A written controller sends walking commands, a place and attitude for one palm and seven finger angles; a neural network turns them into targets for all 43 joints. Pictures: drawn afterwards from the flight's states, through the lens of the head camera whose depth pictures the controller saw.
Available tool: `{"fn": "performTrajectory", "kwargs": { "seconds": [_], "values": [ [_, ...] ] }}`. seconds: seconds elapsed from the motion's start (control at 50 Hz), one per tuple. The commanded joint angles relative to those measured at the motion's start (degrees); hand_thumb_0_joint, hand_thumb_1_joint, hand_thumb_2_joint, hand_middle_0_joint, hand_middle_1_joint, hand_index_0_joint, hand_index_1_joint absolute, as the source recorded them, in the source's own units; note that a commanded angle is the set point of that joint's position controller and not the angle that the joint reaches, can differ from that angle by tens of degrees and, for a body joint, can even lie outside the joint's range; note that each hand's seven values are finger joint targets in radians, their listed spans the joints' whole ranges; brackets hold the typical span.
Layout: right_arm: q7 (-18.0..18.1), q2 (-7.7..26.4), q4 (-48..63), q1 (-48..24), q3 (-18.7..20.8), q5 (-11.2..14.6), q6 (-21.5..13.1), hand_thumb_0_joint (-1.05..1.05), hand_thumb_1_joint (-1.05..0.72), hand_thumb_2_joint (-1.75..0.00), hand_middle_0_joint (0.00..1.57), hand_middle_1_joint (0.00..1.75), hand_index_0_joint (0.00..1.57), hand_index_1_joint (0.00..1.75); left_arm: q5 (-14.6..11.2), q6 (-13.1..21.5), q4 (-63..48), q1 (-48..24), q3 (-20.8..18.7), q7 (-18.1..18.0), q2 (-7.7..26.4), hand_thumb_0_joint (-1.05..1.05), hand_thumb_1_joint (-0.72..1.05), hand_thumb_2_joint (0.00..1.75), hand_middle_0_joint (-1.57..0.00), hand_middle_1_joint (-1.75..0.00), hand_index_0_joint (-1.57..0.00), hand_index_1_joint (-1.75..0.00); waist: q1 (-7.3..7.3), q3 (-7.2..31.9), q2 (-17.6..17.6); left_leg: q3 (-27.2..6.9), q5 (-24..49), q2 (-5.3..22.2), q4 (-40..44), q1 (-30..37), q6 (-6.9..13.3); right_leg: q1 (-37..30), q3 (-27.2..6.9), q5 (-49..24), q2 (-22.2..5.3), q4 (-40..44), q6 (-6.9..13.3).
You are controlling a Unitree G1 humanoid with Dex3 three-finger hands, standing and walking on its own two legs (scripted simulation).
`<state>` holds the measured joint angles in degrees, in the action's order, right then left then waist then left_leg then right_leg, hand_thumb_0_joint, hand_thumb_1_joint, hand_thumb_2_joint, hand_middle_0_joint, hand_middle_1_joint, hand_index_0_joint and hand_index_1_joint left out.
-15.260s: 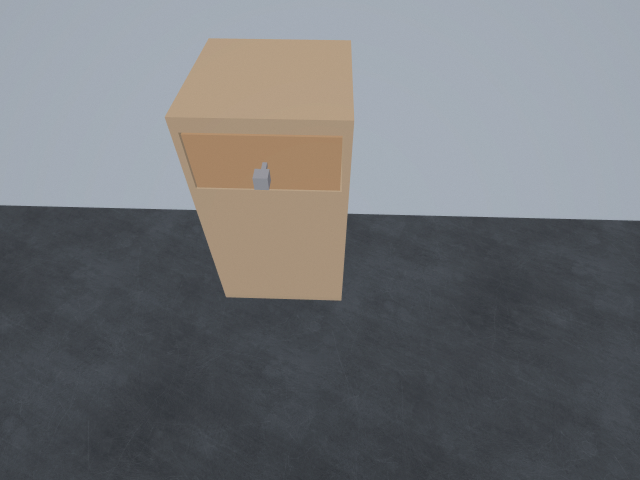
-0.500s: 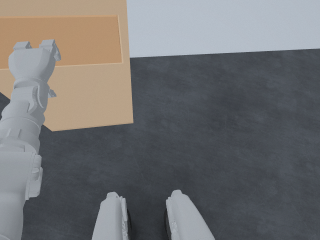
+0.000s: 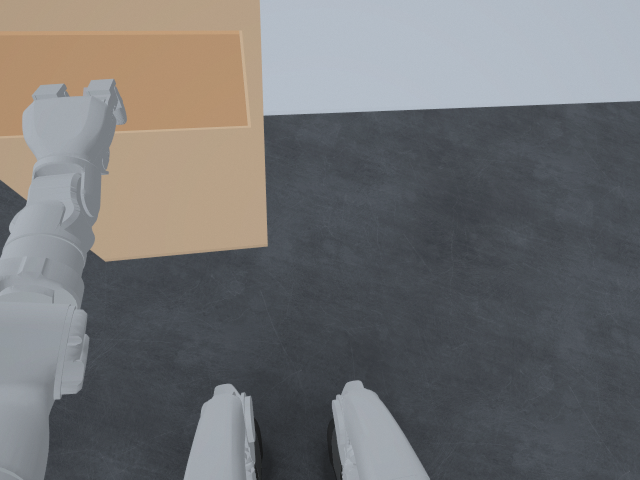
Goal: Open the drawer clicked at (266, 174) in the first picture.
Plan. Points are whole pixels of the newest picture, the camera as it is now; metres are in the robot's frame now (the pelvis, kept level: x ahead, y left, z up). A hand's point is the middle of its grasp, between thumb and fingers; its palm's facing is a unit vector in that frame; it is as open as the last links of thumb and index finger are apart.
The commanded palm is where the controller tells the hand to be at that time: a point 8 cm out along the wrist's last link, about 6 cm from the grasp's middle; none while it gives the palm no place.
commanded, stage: pull the drawer open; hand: left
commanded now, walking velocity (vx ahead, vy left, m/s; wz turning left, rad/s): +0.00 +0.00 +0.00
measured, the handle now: (88, 116) +0.57 +0.25 +0.00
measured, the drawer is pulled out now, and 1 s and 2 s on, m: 0.00 0.11 0.23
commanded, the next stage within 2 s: none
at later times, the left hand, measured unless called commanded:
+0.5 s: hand (92, 185) +0.48 +0.25 -0.02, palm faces -0.05 -0.05 -1.00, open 6.9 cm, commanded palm +0.45 +0.24 +0.03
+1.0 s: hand (88, 234) +0.42 +0.24 -0.02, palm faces -0.04 -0.04 -1.00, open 6.8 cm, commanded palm +0.39 +0.24 +0.03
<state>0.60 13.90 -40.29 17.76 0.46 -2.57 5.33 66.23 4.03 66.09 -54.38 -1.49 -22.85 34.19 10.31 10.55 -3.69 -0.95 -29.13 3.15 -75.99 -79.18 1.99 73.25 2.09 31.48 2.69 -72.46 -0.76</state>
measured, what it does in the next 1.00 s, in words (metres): stands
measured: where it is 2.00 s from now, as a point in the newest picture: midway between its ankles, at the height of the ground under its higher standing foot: outside the picture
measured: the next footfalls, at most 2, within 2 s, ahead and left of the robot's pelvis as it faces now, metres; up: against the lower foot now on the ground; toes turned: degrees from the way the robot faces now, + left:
none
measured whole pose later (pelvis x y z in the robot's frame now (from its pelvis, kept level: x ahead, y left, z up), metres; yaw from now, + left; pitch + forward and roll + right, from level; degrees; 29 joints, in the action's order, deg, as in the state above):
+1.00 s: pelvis +0.02 +0.00 +0.03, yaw +1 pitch +26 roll -2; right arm 0.3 13.4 -40.0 12.9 3.5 -2.3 8.1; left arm 65.7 6.1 50.4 -27.0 -0.8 -31.3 22.9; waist 3.0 12.1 -2.8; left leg 1.3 -29.2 2.7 -68.6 -65.2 1.6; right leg 60.8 -0.2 31.7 2.2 -66.8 -0.4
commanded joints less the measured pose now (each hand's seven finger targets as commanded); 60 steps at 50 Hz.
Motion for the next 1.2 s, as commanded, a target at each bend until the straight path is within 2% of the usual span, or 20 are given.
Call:
{"fn": "performTrajectory", "kwargs": {
  "seconds": [0.0,0.02,0.1,0.12,0.26,0.34,0.38,0.4,0.5,0.54,0.6,0.66,0.8,0.84,0.86,0.94,0.96,1.04,1.12,1.18],
  "values": [
    [0.79,10.90,1.25,11.76,4.20,-0.51,-0.13,0.00,-0.90,-0.90,0.20,0.30,0.20,0.30,-1.08,-0.36,-12.00,-18.82,-4.08,-1.46,14.29,0.00,0.90,0.90,-0.40,-1.35,-0.40,-1.35,-0.86,33.88,-8.92,-2.35,24.78,-1.12,7.28,35.64,0.17,-8.75,1.63,-18.74,1.94,8.68,2.83],
    [0.61,10.68,1.24,11.73,4.34,-0.49,-0.05,0.00,-0.90,-0.90,0.20,0.30,0.20,0.30,-1.45,-0.38,-11.34,-16.82,-3.54,-1.24,12.57,0.00,0.90,0.90,-0.40,-1.35,-0.40,-1.35,-0.79,33.30,-7.94,-2.65,25.61,-0.94,7.63,36.49,0.07,-8.63,1.81,-18.90,2.01,8.81,2.85],
    [0.54,10.66,1.53,10.76,4.19,-0.23,0.14,0.00,-0.90,-0.90,0.20,0.30,0.20,0.30,-1.94,-0.20,-11.36,-12.79,-3.40,-1.25,12.06,0.00,0.90,0.90,-0.40,-1.35,-0.40,-1.35,-1.55,30.01,-5.99,-1.62,22.18,-1.22,8.38,33.18,0.36,-10.44,1.51,-18.18,2.05,9.68,2.74],
    [0.57,10.85,1.40,10.85,4.19,-0.25,0.27,0.00,-0.90,-0.90,0.20,0.30,0.20,0.30,-2.02,-0.03,-11.64,-12.20,-4.78,-1.33,13.41,0.00,0.90,0.90,-0.40,-1.35,-0.40,-1.35,-2.06,30.43,-5.05,-1.73,22.80,-1.20,8.61,33.32,0.33,-11.26,1.46,-18.70,1.94,9.39,2.77],
    [0.46,10.40,1.62,10.06,4.91,-0.30,0.67,0.00,-0.90,-0.90,0.20,0.30,0.20,0.30,-1.86,0.31,-14.16,-5.92,-3.43,-2.88,9.11,0.00,0.90,0.90,-0.40,-1.35,-0.40,-1.35,-3.38,30.19,-4.17,-1.31,25.44,-1.20,9.60,35.31,0.10,-13.03,1.50,-20.98,1.88,9.89,2.83],
    [0.44,10.20,1.79,9.33,5.25,-0.31,1.04,0.00,-0.90,-0.90,0.20,0.30,0.20,0.30,-1.87,0.81,-16.50,-1.69,-4.64,-3.90,9.05,0.00,0.90,0.90,-0.40,-1.35,-0.40,-1.35,-4.62,30.95,-2.98,-0.77,27.24,-1.23,10.31,36.53,0.05,-15.47,1.16,-23.37,1.78,10.30,2.80],
    [0.32,9.91,2.15,8.33,5.29,-0.21,1.31,0.00,-0.90,-0.90,0.20,0.30,0.20,0.30,-2.17,0.82,-17.14,2.10,-4.91,-4.38,8.33,0.00,0.90,0.90,-0.40,-1.35,-0.40,-1.35,-5.56,29.75,-2.63,0.08,27.21,-1.53,10.63,36.00,0.09,-17.12,0.78,-24.56,1.79,10.87,2.84],
    [0.34,9.79,2.05,8.08,5.41,-0.23,1.30,0.00,-0.90,-0.90,0.20,0.30,0.20,0.30,-2.26,0.76,-16.66,2.38,-3.84,-4.65,6.80,0.00,0.90,0.90,-0.40,-1.35,-0.40,-1.35,-4.83,28.02,-1.35,0.10,26.43,-1.56,10.87,35.34,0.20,-17.35,0.72,-24.56,1.80,11.41,2.78],
    [0.50,9.79,2.16,6.75,5.63,-0.34,1.56,0.00,-0.90,-0.90,0.20,0.30,0.20,0.30,-1.76,1.08,-17.35,5.96,-5.25,-6.40,7.22,0.00,0.90,0.90,-0.40,-1.35,-0.40,-1.35,-5.88,26.66,0.30,0.64,26.04,-1.91,11.22,34.69,0.25,-18.70,0.23,-25.39,1.59,11.67,2.78],
    [0.35,9.41,2.65,6.04,5.80,-0.30,1.73,0.00,-0.90,-0.90,0.20,0.30,0.20,0.30,-1.38,1.54,-19.73,6.90,-4.98,-7.16,6.13,0.00,0.90,0.90,-0.40,-1.35,-0.40,-1.35,-6.66,28.77,-2.35,0.75,27.84,-2.04,11.53,37.11,-0.03,-18.69,0.19,-25.98,1.51,11.46,2.93],
    [0.30,9.22,2.72,5.11,5.93,-0.30,1.91,0.00,-0.90,-0.90,0.20,0.30,0.20,0.30,-1.26,1.23,-19.50,8.08,-3.97,-8.25,4.17,0.00,0.90,0.90,-0.40,-1.35,-0.40,-1.35,-6.23,26.02,-0.19,0.72,26.50,-2.09,11.79,36.14,0.02,-18.73,0.25,-25.10,1.60,12.08,2.94],
    [0.21,9.07,2.67,4.42,6.11,-0.34,1.89,0.00,-0.90,-0.90,0.20,0.30,0.20,0.30,-1.04,1.03,-19.64,7.88,-3.30,-9.00,3.09,0.00,0.90,0.90,-0.40,-1.35,-0.40,-1.35,-6.15,25.77,-0.94,0.67,25.94,-2.15,11.96,36.84,-0.02,-18.12,0.31,-24.41,1.57,12.30,3.01],
    [0.40,8.55,3.58,2.40,6.07,-0.12,1.95,0.00,-0.90,-0.90,0.20,0.30,0.20,0.30,-1.57,1.01,-21.31,12.54,-2.97,-9.65,1.54,0.00,0.90,0.90,-0.40,-1.35,-0.40,-1.35,-7.17,25.28,0.04,1.30,24.58,-2.71,12.94,36.66,0.06,-20.84,-0.15,-24.81,1.43,13.38,3.01],
    [0.40,8.52,3.86,1.82,6.06,-0.16,2.07,0.00,-0.90,-0.90,0.20,0.30,0.20,0.30,-1.20,1.34,-22.85,14.15,-4.47,-10.11,2.80,0.00,0.90,0.90,-0.40,-1.35,-0.40,-1.35,-8.16,27.34,-0.50,1.21,25.05,-2.70,13.21,37.79,-0.10,-21.05,-0.17,-24.40,1.38,12.96,3.04],
    [0.37,8.28,3.72,1.58,6.19,-0.12,1.98,0.00,-0.90,-0.90,0.20,0.30,0.20,0.30,-1.44,1.07,-22.17,14.56,-2.71,-10.12,0.48,0.00,0.90,0.90,-0.40,-1.35,-0.40,-1.35,-7.26,24.96,0.07,1.20,24.44,-2.63,13.20,37.60,0.01,-20.37,-0.09,-24.14,1.51,13.62,3.09],
    [0.49,8.04,3.98,0.64,6.09,-0.05,1.74,0.00,-0.90,-0.90,0.20,0.30,0.20,0.30,-1.45,1.52,-23.78,16.97,-3.55,-10.84,0.78,0.00,0.90,0.90,-0.40,-1.35,-0.40,-1.35,-8.15,25.23,0.95,1.57,23.21,-2.90,13.77,36.74,0.12,-21.83,-0.41,-23.71,1.36,13.90,2.99],
    [0.53,8.11,3.84,0.72,6.17,-0.13,1.60,0.00,-0.90,-0.90,0.20,0.30,0.20,0.30,-1.84,1.44,-23.60,17.29,-3.17,-10.85,0.20,0.00,0.90,0.90,-0.40,-1.35,-0.40,-1.35,-7.73,24.03,2.08,1.61,22.49,-2.88,13.60,36.04,0.28,-22.21,-0.44,-23.79,1.38,14.24,2.98],
    [0.71,7.97,4.11,-0.27,6.00,-0.18,1.56,0.00,-0.90,-0.90,0.20,0.30,0.20,0.30,-1.58,2.08,-25.62,19.99,-4.82,-11.29,1.54,0.00,0.90,0.90,-0.40,-1.35,-0.40,-1.35,-8.85,25.16,1.81,1.81,22.66,-3.09,13.83,35.90,0.20,-23.19,-0.75,-24.26,1.22,13.82,2.94],
    [0.33,7.76,4.78,-1.29,6.18,-0.32,1.63,0.00,-0.90,-0.90,0.20,0.30,0.20,0.30,-1.74,1.88,-29.36,25.64,-4.95,-11.98,0.02,0.00,0.90,0.90,-0.40,-1.35,-0.40,-1.35,-10.13,25.03,0.30,1.60,24.73,-3.09,14.24,37.73,-0.06,-23.93,-0.44,-25.50,1.40,13.72,3.49],
    [0.18,7.43,5.24,-2.40,6.25,-0.19,1.63,0.00,-0.90,-0.90,0.20,0.30,0.20,0.30,-1.60,1.46,-31.71,27.02,-3.22,-12.96,-2.42,0.00,0.90,0.90,-0.40,-1.35,-0.40,-1.35,-9.36,23.95,1.48,1.71,23.14,-2.94,14.73,37.78,-0.08,-23.36,-0.28,-23.94,1.37,14.38,3.23]
  ]
}}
